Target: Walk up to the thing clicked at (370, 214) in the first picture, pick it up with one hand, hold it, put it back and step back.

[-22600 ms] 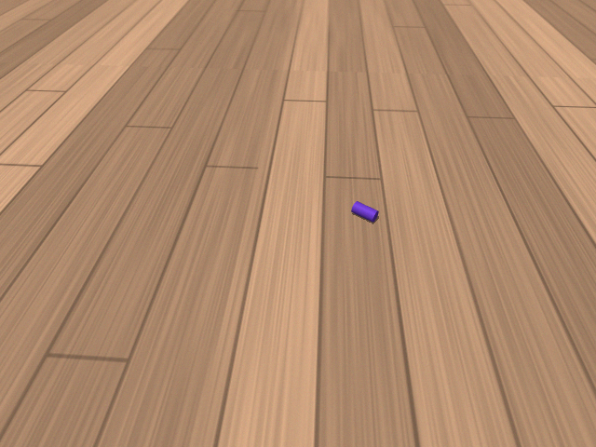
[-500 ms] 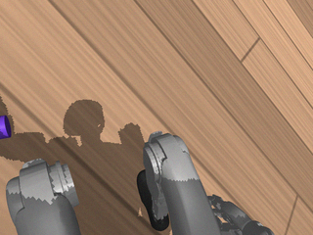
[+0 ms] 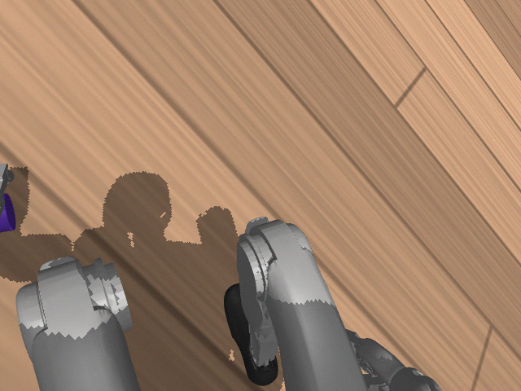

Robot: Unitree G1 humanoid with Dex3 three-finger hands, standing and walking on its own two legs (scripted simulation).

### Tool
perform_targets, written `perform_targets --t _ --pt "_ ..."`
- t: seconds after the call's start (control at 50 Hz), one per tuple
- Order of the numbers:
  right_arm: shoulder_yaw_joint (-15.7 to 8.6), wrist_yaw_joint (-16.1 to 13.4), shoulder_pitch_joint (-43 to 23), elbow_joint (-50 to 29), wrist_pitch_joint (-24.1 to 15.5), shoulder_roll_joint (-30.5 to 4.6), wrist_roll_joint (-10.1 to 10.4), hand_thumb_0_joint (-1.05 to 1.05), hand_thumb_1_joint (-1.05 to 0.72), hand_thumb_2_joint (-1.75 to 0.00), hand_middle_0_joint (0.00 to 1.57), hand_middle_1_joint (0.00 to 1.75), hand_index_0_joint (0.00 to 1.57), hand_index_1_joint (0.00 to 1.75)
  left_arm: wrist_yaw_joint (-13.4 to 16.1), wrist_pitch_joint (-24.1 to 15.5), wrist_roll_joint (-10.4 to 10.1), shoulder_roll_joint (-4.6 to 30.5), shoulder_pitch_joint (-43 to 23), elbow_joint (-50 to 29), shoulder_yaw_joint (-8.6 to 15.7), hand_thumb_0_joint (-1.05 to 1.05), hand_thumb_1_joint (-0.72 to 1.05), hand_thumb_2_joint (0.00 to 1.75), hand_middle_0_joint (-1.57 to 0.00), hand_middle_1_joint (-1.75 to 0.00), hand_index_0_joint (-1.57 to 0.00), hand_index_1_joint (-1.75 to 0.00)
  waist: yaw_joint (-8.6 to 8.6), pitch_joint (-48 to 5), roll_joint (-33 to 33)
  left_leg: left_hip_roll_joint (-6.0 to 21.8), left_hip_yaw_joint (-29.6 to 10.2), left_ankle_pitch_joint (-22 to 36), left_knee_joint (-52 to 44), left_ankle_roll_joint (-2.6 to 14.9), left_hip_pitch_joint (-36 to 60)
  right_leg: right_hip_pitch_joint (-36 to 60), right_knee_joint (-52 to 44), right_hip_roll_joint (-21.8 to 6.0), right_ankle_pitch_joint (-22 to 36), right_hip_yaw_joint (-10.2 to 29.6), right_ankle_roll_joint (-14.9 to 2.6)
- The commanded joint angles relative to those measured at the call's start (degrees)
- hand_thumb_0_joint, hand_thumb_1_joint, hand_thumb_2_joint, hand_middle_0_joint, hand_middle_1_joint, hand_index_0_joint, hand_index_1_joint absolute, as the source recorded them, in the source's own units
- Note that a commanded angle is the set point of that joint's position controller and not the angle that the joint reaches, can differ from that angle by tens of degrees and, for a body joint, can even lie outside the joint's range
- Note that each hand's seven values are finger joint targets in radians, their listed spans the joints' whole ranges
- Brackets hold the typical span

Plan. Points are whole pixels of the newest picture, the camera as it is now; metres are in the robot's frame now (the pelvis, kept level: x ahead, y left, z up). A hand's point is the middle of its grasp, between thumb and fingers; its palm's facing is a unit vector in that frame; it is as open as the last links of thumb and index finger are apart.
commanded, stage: close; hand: left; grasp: from above
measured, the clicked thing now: out of the picture +0.41 +0.34 -0.27
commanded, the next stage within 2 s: none
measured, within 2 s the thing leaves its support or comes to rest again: neither
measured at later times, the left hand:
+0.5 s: hand out of the picture +0.39 +0.33 -0.25, palm faces -0.49 -0.19 -0.85, open 11.9 cm
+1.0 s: hand out of the picture +0.40 +0.35 -0.24, palm faces -0.41 -0.17 -0.89, open 10.5 cm
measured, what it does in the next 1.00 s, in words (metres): stands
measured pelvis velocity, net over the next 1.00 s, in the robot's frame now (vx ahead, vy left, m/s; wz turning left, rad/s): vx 0.00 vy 0.01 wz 0.00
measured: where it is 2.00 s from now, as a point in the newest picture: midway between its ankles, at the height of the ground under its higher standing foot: (190, 380)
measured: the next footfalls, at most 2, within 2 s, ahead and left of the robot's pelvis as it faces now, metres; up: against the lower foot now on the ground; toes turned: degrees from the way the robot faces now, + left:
none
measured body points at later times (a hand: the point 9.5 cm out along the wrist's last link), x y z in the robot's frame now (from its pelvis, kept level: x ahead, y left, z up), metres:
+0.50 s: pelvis +0.00 +0.00 +0.00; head +0.25 +0.14 +0.35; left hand +0.41 +0.34 -0.20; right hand +0.08 -0.25 -0.07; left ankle +0.07 +0.13 -0.26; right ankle +0.12 -0.13 -0.26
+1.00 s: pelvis +0.00 +0.01 +0.00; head +0.24 +0.14 +0.35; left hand +0.42 +0.35 -0.19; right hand +0.09 -0.26 -0.06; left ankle +0.07 +0.13 -0.26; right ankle +0.11 -0.13 -0.26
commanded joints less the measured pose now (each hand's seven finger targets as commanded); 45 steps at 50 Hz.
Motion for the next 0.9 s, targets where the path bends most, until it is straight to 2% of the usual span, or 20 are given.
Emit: perform_targets --t 0.0,0.04,0.08,0.12,0.14,0.16,0.2,0.26,0.28,0.3,0.34,0.38,0.4,0.46,0.56,0.6,0.68,0.78,0.82,0.88 --pt "-6.39 -0.16 8.11 0.08 -2.50 -19.37 1.18 0.00 -0.88 -0.89 0.20 0.30 0.20 0.30 4.10 7.07 -4.74 10.11 -17.52 -4.46 -0.92 0.00 -0.20 0.74 -0.24 -0.82 -0.27 -0.79 -3.29 -30.39 25.61 0.87 9.45 4.40 -16.43 2.11 22.44 11.51 -14.23 1.20 6.99 -6.28 -5.41" --pt "-6.77 0.07 8.38 0.33 -3.39 -19.98 2.32 0.00 -0.88 -0.89 0.20 0.30 0.20 0.30 2.68 9.27 -7.31 10.50 -18.79 -3.67 -0.63 0.00 -0.19 0.73 -0.25 -0.81 -0.27 -0.78 -2.84 -30.54 25.09 0.87 8.80 3.80 -16.43 2.37 22.18 9.49 -13.60 0.71 7.02 -6.91 -5.31" --pt "-6.80 0.44 9.09 -0.40 -4.36 -20.34 2.65 0.00 -0.89 -0.89 0.20 0.30 0.20 0.30 -0.37 10.09 -9.49 10.00 -20.12 -2.65 -0.83 0.00 -0.17 0.71 -0.26 -0.82 -0.29 -0.79 -3.49 -31.18 24.44 1.21 8.16 4.39 -15.87 2.59 22.50 10.30 -13.21 0.53 8.07 -6.55 -5.05" --pt "-6.99 0.22 9.74 -1.10 -4.88 -21.55 3.69 0.00 -0.89 -0.90 0.20 0.30 0.20 0.30 -3.36 10.17 -10.11 16.44 -20.22 -1.66 4.34 0.00 -0.15 0.69 -0.28 -0.81 -0.32 -0.77 -2.43 -32.87 24.30 0.96 8.00 7.60 -15.59 2.70 22.62 12.17 -12.05 0.14 11.05 -6.72 -5.16" --pt "-6.54 0.20 11.29 -1.05 -4.78 -21.15 3.72 0.00 -0.89 -0.90 0.20 0.30 0.20 0.30 -5.08 9.77 -10.37 18.12 -19.22 -0.06 6.49 0.00 -0.15 0.69 -0.30 -0.80 -0.32 -0.77 -1.97 -33.47 24.96 0.72 8.33 9.63 -15.29 2.79 22.72 13.50 -11.72 0.07 12.45 -6.68 -5.13" --pt "-6.02 0.18 11.52 -1.12 -4.71 -20.51 3.33 0.00 -0.89 -0.90 0.20 0.30 0.20 0.30 -6.89 9.24 -10.59 17.29 -18.22 0.62 6.74 0.00 -0.14 0.69 -0.31 -0.78 -0.34 -0.75 -1.83 -33.62 25.08 0.47 8.25 10.73 -15.62 2.60 23.60 14.09 -11.19 -0.17 13.21 -7.12 -5.09" --pt "-5.83 0.10 11.14 -1.32 -4.64 -19.91 2.60 0.00 -0.89 -0.90 0.20 0.30 0.20 0.30 -10.47 8.04 -11.06 15.29 -17.05 0.26 5.76 0.00 -0.15 0.67 -0.29 -0.82 -0.33 -0.78 -2.33 -34.60 28.02 0.38 8.00 13.01 -16.11 2.01 26.63 14.79 -9.94 -0.04 14.95 -7.83 -5.10" --pt "-6.12 -0.27 10.97 -2.01 -3.69 -20.67 2.41 0.00 -0.90 -0.90 0.20 0.30 0.20 0.30 -14.67 5.32 -11.28 15.16 -16.67 -3.38 4.13 0.00 -0.17 0.68 -0.27 -0.86 -0.31 -0.81 -2.41 -35.22 32.27 0.30 7.66 14.91 -16.98 1.26 29.84 15.21 -9.72 -0.01 16.13 -8.61 -5.09" --pt "-5.82 -0.43 10.53 -1.87 -3.16 -20.56 2.39 0.00 -0.90 -0.90 0.20 0.30 0.20 0.30 -15.39 3.82 -11.42 16.12 -16.41 -5.10 4.51 0.00 -0.16 0.68 -0.28 -0.84 -0.32 -0.81 -1.83 -35.43 32.10 0.35 7.37 14.64 -17.38 1.16 29.53 15.72 -9.98 0.09 15.74 -8.98 -5.22" --pt "-6.06 -0.58 10.06 -2.38 -2.67 -20.83 2.38 0.00 -0.90 -0.90 0.20 0.30 0.20 0.30 -16.17 2.47 -11.00 15.23 -16.18 -6.37 3.18 0.00 -0.16 0.68 -0.30 -0.82 -0.33 -0.79 -1.78 -35.21 32.02 0.28 7.73 14.26 -16.81 1.15 29.09 15.97 -10.23 0.27 15.60 -8.78 -5.38" --pt "-4.96 -0.50 11.18 -2.27 -1.66 -19.76 2.31 0.00 -0.90 -0.90 0.20 0.30 0.20 0.30 -17.02 -0.34 -9.93 15.08 -15.06 -8.70 2.67 0.00 -0.13 0.67 -0.34 -0.78 -0.36 -0.75 -2.26 -35.83 31.76 0.39 7.94 16.95 -15.88 0.96 30.66 17.70 -10.16 0.47 17.59 -9.07 -5.09" --pt "-4.29 -0.48 11.84 -2.22 -0.73 -19.86 1.97 0.00 -0.89 -0.90 0.20 0.30 0.20 0.30 -16.28 -2.91 -9.27 14.41 -14.18 -10.04 3.06 0.00 -0.09 0.67 -0.36 -0.75 -0.38 -0.72 -2.58 -36.86 29.62 0.33 7.96 19.27 -14.68 0.99 31.47 19.28 -10.21 0.54 19.59 -9.56 -5.10" --pt "-4.12 -0.64 11.56 -2.07 -0.14 -19.89 2.17 0.00 -0.89 -0.90 0.20 0.30 0.20 0.30 -15.18 -4.26 -9.22 15.88 -13.32 -10.23 4.67 0.00 -0.08 0.65 -0.36 -0.75 -0.38 -0.72 -1.79 -37.42 29.54 0.47 7.54 19.77 -15.12 0.99 31.38 19.74 -10.04 0.62 19.86 -9.80 -5.11" --pt "-3.67 -0.57 10.38 -2.53 0.54 -20.30 1.01 0.00 -0.88 -0.89 0.20 0.30 0.20 0.30 -11.46 -6.96 -6.59 14.44 -13.04 -8.08 4.11 0.00 -0.05 0.64 -0.37 -0.73 -0.40 -0.70 -2.69 -35.28 27.55 0.61 7.76 17.80 -14.27 1.29 31.10 17.66 -9.67 0.82 18.89 -10.37 -4.92" --pt "-4.26 -1.14 8.44 -0.15 0.41 -20.20 -0.12 0.00 -0.88 -0.89 0.20 0.30 0.20 0.30 -2.91 -5.07 -1.41 14.79 -12.23 -6.48 2.33 0.00 0.03 0.56 -0.42 -0.66 -0.45 -0.63 -1.71 -31.47 27.09 0.57 8.65 9.19 -16.44 1.62 27.67 14.22 -11.94 1.38 11.26 -9.23 -5.34" --pt "-4.75 -1.50 7.92 0.48 -0.05 -19.93 -0.11 0.00 -0.88 -0.89 0.20 0.30 0.20 0.30 0.25 -2.88 -0.59 14.58 -11.63 -6.13 1.50 0.00 0.04 0.55 -0.43 -0.63 -0.46 -0.60 -1.92 -30.56 24.92 1.03 8.68 6.78 -17.58 1.41 26.34 14.31 -13.31 1.85 8.55 -8.63 -5.53" --pt "-5.83 -0.67 7.14 0.18 -2.40 -19.51 0.66 0.00 -0.87 -0.89 0.20 0.30 0.20 0.30 3.14 2.98 -2.61 11.20 -15.56 -5.76 -0.90 0.00 0.09 0.51 -0.46 -0.60 -0.49 -0.57 -3.14 -30.09 25.83 0.98 9.02 5.68 -17.12 1.27 24.80 11.24 -13.08 1.37 7.68 -7.99 -5.29" --pt "-6.12 0.25 8.21 -0.33 -4.57 -20.25 2.40 0.00 -0.88 -0.89 0.20 0.30 0.20 0.30 1.07 8.70 -7.05 10.84 -18.43 -3.72 -1.35 0.00 0.10 0.49 -0.49 -0.57 -0.52 -0.54 -2.95 -31.43 25.82 1.13 8.36 5.53 -16.46 2.08 24.06 10.82 -12.90 0.73 9.15 -6.99 -5.11" --pt "-6.30 0.21 8.12 -1.48 -5.25 -20.98 3.20 0.00 -0.88 -0.89 0.20 0.30 0.20 0.30 -1.14 9.54 -8.78 13.41 -20.29 -3.75 0.45 0.00 0.12 0.48 -0.51 -0.57 -0.54 -0.53 -2.64 -31.66 25.21 1.11 8.23 5.73 -16.10 2.35 22.78 11.48 -12.90 0.36 9.28 -6.57 -5.08" --pt "-6.01 0.24 10.65 -1.78 -5.86 -21.85 3.66 0.00 -0.89 -0.90 0.20 0.30 0.20 0.30 -5.30 9.41 -9.24 18.99 -18.98 -1.09 6.18 0.00 0.14 0.46 -0.54 -0.55 -0.56 -0.52 -1.37 -32.11 27.40 0.64 8.14 9.22 -16.22 2.26 23.72 12.00 -10.67 -0.14 11.85 -7.32 -5.29"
